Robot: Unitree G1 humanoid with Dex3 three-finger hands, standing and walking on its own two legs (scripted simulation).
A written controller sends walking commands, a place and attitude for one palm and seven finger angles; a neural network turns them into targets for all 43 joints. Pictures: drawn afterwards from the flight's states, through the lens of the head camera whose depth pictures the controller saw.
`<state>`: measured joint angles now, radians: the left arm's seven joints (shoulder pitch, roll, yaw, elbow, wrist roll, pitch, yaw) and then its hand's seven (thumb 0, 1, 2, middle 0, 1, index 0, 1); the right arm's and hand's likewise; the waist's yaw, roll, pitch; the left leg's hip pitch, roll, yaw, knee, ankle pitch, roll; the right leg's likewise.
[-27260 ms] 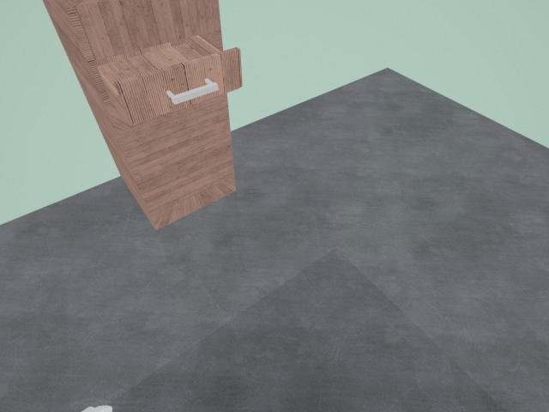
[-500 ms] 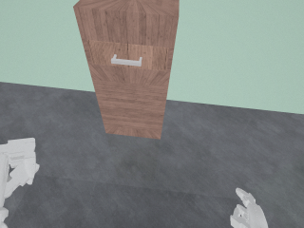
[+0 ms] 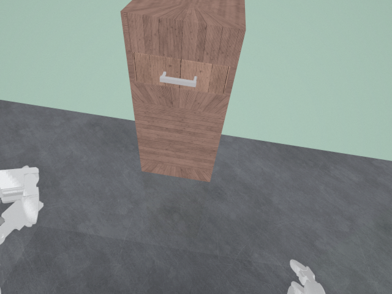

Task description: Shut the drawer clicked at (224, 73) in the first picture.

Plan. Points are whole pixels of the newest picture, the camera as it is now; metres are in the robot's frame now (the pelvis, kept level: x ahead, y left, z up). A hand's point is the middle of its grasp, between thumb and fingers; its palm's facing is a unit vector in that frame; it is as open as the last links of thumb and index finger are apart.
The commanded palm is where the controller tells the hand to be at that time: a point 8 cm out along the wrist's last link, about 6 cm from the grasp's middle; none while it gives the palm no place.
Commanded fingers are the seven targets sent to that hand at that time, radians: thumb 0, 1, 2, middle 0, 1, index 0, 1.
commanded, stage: stop stepping back and stand still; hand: left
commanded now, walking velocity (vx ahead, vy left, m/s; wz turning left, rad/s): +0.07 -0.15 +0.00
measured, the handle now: (179, 78) +0.89 +0.09 -0.05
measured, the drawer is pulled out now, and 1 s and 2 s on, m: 0.00 0.00 0.00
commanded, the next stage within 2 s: let the arm hang, fingers relaxed in 0.14 s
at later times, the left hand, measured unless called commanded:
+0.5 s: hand out of the picture +0.13 +0.16 -0.15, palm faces +0.01 -0.98 -0.20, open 3.1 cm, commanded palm none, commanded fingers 0.00 0.90 0.90 -0.84 -0.99 -0.84 -0.99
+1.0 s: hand out of the picture +0.02 +0.18 -0.16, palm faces +0.04 -0.98 -0.21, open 6.9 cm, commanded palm none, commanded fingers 0.00 0.90 0.90 -0.20 -0.30 -0.20 -0.30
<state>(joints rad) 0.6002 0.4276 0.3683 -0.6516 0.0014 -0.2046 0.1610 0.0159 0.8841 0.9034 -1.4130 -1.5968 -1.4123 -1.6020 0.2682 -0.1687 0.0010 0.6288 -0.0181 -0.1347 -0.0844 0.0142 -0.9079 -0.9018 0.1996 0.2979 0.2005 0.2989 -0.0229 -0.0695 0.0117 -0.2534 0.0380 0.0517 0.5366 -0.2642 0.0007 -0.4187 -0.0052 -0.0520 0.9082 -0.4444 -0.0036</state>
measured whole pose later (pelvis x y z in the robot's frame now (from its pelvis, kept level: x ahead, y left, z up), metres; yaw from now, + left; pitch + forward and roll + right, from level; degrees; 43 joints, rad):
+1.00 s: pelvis +0.00 +0.00 +0.01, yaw +1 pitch -2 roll +0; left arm 0.24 0.16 0.01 1.09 0.01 0.02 0.02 0.00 0.90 0.90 -0.29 -0.40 -0.29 -0.40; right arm 0.28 -0.14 -0.01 1.10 -0.02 0.02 -0.02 0.01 -0.92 -0.90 0.20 0.30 0.20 0.30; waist -0.01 0.02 0.04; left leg -0.20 -0.01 0.01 0.41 -0.19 0.02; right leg -0.18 0.02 0.01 0.41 -0.20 -0.01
